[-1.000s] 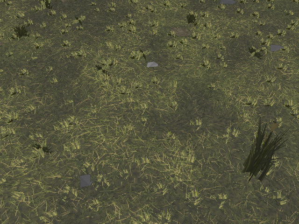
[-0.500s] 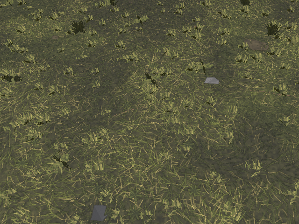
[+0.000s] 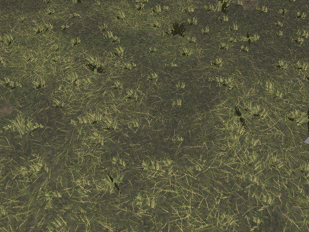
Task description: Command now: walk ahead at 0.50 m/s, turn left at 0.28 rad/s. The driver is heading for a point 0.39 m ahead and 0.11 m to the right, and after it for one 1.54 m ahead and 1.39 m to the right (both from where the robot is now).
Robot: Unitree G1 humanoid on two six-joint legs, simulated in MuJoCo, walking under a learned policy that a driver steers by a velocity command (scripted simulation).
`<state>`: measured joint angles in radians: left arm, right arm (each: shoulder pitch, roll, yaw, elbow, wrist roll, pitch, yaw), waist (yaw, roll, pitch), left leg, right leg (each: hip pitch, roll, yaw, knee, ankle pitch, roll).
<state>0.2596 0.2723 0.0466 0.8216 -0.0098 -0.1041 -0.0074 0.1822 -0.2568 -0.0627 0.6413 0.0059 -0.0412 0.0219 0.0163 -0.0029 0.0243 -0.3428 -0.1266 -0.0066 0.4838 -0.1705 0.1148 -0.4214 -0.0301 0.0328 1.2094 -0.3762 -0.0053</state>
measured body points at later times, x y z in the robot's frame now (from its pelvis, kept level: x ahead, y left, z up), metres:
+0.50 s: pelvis +0.28 -0.10 +0.00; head +0.32 -0.11 +0.44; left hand +0.48 +0.13 -0.10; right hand +0.31 -0.38 -0.12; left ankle +0.16 +0.06 -0.64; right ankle +0.33 -0.18 -0.73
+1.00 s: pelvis +0.56 -0.12 +0.00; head +0.58 -0.12 +0.45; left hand +0.75 +0.10 -0.12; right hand +0.59 -0.43 -0.08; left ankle +0.65 -0.05 -0.73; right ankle +0.41 -0.20 -0.64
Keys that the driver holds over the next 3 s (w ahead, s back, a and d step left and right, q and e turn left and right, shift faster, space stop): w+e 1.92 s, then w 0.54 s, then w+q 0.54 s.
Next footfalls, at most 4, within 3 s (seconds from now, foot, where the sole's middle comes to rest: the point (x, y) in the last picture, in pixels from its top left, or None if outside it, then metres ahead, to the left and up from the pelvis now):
0.38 right None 0.37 -0.19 -0.77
0.88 left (179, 184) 0.68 -0.07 -0.77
1.40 right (257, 169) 0.77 -0.44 -0.77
1.88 left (258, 115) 1.10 -0.51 -0.77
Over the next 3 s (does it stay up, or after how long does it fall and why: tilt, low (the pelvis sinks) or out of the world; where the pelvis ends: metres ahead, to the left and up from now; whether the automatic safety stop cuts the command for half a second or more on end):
stays up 1.19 -0.96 -0.01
